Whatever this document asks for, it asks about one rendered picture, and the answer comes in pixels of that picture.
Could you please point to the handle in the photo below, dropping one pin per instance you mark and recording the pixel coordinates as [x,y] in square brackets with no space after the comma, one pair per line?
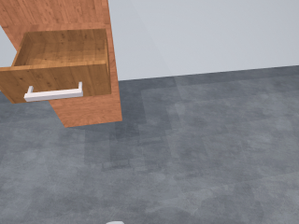
[31,96]

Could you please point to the drawer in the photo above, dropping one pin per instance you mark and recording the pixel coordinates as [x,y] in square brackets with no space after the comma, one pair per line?
[57,61]

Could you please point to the cabinet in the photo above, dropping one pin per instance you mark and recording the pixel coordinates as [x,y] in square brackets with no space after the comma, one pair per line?
[20,16]

